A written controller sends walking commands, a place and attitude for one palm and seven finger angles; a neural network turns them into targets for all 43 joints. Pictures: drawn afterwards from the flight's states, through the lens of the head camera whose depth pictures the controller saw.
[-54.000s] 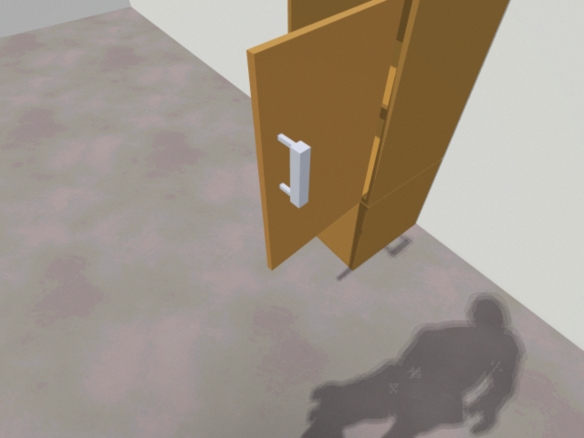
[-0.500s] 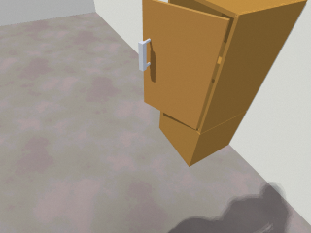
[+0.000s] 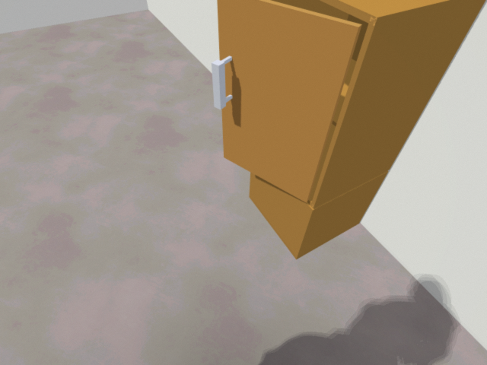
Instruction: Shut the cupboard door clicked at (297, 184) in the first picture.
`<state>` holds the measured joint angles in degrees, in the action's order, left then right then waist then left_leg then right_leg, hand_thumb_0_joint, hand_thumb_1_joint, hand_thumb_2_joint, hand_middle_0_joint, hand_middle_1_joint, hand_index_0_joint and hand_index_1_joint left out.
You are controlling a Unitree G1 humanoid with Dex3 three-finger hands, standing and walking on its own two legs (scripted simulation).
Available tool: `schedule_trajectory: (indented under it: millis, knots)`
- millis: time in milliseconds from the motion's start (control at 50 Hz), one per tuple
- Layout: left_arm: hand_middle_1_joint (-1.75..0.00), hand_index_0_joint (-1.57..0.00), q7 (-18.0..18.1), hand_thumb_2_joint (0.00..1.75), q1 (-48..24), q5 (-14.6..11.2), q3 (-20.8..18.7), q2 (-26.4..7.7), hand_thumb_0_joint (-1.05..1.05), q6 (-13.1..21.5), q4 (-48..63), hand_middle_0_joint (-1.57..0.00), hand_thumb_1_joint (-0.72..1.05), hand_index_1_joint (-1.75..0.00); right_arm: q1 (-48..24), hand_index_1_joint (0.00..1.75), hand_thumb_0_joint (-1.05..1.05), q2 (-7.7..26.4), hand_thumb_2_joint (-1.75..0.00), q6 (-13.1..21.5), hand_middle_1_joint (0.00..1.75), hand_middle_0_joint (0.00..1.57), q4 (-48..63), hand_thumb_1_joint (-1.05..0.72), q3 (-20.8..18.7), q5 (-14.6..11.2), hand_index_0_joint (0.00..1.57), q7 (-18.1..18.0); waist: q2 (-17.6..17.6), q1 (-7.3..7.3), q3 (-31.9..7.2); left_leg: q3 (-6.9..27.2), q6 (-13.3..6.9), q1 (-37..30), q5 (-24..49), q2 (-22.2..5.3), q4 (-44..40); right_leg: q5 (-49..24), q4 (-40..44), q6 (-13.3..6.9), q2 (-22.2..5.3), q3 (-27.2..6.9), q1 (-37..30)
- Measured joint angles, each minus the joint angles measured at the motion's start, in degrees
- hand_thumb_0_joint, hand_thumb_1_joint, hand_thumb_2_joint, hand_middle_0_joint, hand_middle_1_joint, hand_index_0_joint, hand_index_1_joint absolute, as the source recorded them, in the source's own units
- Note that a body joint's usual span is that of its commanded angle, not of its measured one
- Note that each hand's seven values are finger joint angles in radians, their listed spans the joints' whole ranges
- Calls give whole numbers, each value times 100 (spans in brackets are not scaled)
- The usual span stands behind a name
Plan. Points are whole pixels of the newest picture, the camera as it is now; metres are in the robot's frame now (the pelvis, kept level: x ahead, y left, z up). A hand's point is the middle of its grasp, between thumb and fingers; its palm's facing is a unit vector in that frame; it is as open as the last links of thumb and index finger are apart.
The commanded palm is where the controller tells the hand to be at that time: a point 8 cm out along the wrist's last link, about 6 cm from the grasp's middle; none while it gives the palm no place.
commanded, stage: look to check the result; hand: left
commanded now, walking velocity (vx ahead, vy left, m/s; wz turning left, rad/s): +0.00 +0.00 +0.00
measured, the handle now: (224, 82) +0.87 +0.10 +0.01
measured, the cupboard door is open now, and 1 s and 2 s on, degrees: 23 23 23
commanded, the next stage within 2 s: walk to a spot facing it in 0.02 s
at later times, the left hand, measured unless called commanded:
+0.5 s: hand out of the picture +0.00 +0.20 -0.20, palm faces +0.16 -0.96 -0.24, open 7.4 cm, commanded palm none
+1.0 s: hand out of the picture +0.05 +0.22 -0.16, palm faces +0.41 -0.86 -0.31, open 7.4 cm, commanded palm none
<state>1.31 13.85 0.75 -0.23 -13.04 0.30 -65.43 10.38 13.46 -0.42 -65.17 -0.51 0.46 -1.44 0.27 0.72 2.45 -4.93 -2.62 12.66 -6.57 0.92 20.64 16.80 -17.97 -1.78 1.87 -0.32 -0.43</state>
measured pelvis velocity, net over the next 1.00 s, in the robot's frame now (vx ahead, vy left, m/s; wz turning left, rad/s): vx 0.03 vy -0.02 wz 0.46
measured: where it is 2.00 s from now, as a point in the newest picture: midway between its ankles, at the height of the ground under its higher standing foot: outside the picture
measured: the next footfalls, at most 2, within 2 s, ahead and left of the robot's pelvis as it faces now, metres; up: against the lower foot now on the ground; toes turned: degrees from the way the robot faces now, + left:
right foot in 0.96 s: +0.11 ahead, -0.12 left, +0.00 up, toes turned +25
left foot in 1.32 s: +0.00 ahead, +0.10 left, +0.00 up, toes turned +45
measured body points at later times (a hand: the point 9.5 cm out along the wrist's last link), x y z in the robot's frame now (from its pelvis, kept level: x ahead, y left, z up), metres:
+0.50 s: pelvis +0.02 +0.01 -0.02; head +0.04 +0.03 +0.43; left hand +0.00 +0.25 -0.18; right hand +0.07 -0.24 -0.17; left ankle +0.03 +0.11 -0.72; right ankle -0.08 -0.10 -0.74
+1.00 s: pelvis +0.03 -0.02 -0.01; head +0.09 -0.01 +0.43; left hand +0.03 +0.27 -0.14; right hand +0.20 -0.24 -0.17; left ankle +0.03 +0.12 -0.72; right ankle +0.07 -0.14 -0.75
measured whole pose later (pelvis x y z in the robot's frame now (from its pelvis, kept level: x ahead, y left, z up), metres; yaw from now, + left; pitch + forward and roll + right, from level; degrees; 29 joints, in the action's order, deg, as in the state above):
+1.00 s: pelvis +0.03 -0.02 -0.01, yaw +26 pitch +2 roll +0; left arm 1.3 7.6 1.6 -3.1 -12.9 -1.2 -48.8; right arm 10.9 14.8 -4.1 -53.0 -5.6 1.1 0.2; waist -2.4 1.8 4.8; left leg 7.9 1.5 28.3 -22.1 4.4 45.0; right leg 18.7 -32.6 0.0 -0.8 1.2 16.2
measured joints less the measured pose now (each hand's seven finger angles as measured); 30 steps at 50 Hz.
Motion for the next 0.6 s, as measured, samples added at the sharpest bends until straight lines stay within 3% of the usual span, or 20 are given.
schedule_trajectory:
  millis: [280,380,460,500,540,560,600]
  knots:
    - [-30,-20,62,90,-53,-14,-44,121,0,-72,126,-20,91,-30,40,30,0,-78,-89,-50,30,20,91,-91,5,9,20,-22,44,42,28,115,32,148,-211,56,310,242,-253,-22,-33,132,68]
    - [-30,-20,72,90,-28,3,-160,187,0,-140,382,-20,91,-30,191,30,0,-163,-89,-208,30,20,224,-91,-67,26,20,32,-36,34,165,325,105,570,-582,81,1180,594,-801,-57,-33,429,241]
    - [-30,-20,94,90,92,80,-248,163,0,-166,535,-20,91,-30,276,30,0,-250,-89,-381,30,20,347,-91,-168,31,20,76,39,15,303,236,282,969,-1866,-31,2732,895,-1152,-39,-139,689,184]
    - [-30,-20,86,90,132,94,-288,104,0,-192,584,-20,91,-30,281,30,0,-292,-89,-410,30,20,464,-91,-191,23,20,109,168,35,372,130,325,949,-1940,-108,2698,1049,-1341,31,-283,809,181]
    - [-30,-20,64,90,151,68,-316,49,1,-213,648,-20,91,-30,295,30,0,-269,-89,-348,30,20,636,-91,-199,38,20,146,258,83,436,63,291,767,-1192,-147,2054,1268,-1880,114,-474,940,370]
    - [-30,-21,49,90,137,32,-324,51,1,-235,687,-20,91,-30,302,30,0,-212,-89,-282,30,20,725,-91,-216,62,20,156,216,105,454,119,153,789,-685,-141,1915,1321,-2443,170,-553,975,654]
    - [-30,-20,47,90,1,-8,-334,17,1,-325,763,-20,91,-30,230,30,0,-179,-89,-202,30,20,804,-91,-244,67,20,141,231,86,556,118,-18,903,-887,-13,2094,1632,-3681,229,-574,593,1323]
